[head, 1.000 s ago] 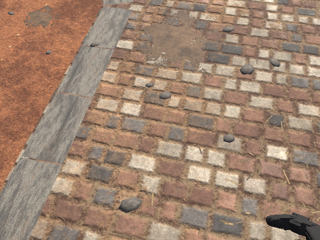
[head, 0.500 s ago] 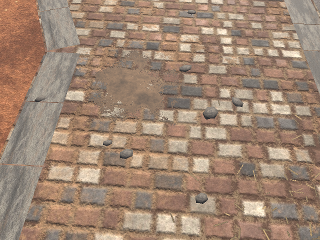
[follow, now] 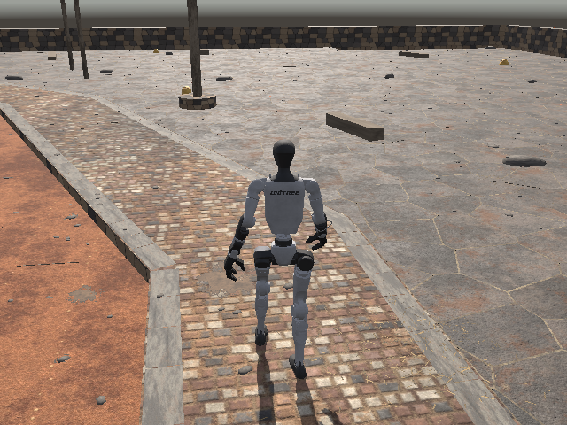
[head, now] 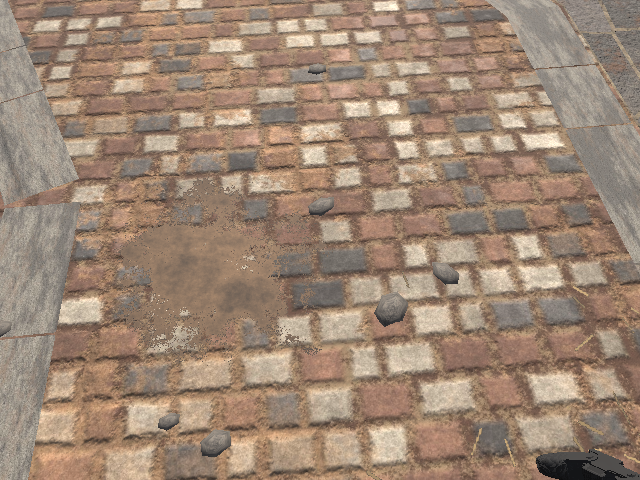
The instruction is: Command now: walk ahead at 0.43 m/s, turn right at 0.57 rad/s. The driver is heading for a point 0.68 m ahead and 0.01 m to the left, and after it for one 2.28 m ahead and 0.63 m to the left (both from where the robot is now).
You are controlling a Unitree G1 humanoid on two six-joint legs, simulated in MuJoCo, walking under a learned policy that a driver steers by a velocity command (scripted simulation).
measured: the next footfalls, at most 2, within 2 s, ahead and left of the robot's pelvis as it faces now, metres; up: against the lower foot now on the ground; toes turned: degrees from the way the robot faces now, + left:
left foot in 0.06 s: +0.20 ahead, +0.12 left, +0.00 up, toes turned -4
right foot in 0.52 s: +0.19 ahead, -0.10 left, +0.00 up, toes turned -12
